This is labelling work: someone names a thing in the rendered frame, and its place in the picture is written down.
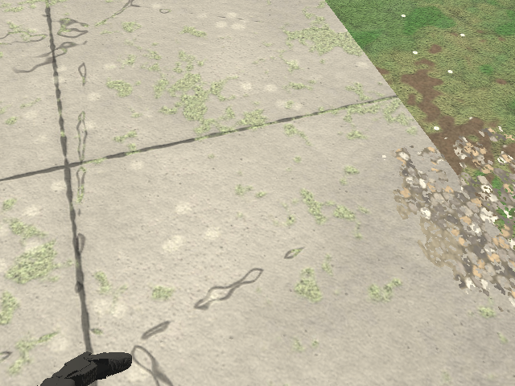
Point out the robot left hand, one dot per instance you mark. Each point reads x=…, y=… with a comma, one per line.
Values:
x=86, y=368

